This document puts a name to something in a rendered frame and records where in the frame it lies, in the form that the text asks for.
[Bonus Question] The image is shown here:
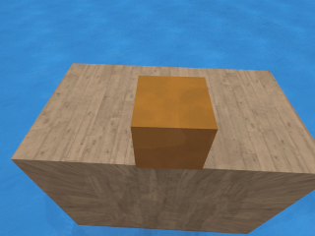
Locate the carton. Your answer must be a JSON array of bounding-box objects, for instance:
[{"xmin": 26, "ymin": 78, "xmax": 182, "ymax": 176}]
[{"xmin": 130, "ymin": 75, "xmax": 218, "ymax": 170}]

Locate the pedestal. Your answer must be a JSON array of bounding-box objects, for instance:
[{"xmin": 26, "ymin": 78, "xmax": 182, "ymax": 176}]
[{"xmin": 11, "ymin": 63, "xmax": 315, "ymax": 234}]

